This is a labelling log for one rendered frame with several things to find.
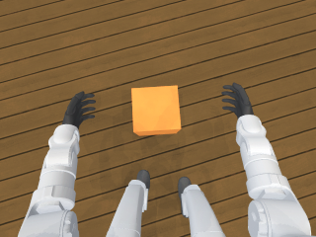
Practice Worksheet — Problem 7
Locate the robot left forearm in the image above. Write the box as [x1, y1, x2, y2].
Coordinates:
[18, 124, 80, 237]

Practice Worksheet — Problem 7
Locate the robot right shin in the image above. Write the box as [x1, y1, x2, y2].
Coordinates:
[184, 185, 200, 192]

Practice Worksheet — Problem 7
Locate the carton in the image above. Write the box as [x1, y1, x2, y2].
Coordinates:
[131, 85, 181, 136]

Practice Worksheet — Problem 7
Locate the robot left shin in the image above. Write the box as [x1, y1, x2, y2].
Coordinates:
[127, 180, 146, 188]

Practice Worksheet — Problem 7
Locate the robot right hand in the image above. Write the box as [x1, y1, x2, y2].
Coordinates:
[221, 82, 254, 119]

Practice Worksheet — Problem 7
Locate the robot right upper arm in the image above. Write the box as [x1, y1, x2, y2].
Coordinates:
[248, 197, 316, 237]

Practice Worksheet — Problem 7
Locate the robot shin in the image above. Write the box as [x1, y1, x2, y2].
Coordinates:
[127, 180, 146, 188]
[184, 185, 200, 192]

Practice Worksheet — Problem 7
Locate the robot right forearm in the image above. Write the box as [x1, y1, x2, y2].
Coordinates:
[236, 115, 311, 236]

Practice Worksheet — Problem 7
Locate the robot left hand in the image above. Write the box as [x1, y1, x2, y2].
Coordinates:
[62, 91, 96, 129]

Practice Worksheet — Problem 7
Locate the robot left upper arm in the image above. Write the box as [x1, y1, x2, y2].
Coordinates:
[20, 209, 79, 237]

